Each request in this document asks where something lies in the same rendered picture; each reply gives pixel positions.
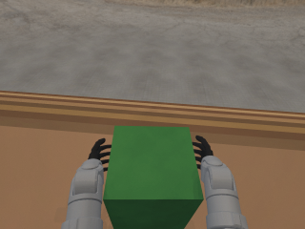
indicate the left robot forearm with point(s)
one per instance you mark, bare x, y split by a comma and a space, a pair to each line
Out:
85, 197

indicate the left robot hand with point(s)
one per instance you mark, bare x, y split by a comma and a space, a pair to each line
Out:
96, 149

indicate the right robot forearm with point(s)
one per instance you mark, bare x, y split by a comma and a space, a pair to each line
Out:
221, 195

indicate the carton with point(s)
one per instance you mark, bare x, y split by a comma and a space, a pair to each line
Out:
152, 180

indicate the right robot hand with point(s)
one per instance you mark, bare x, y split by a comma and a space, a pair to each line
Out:
205, 149

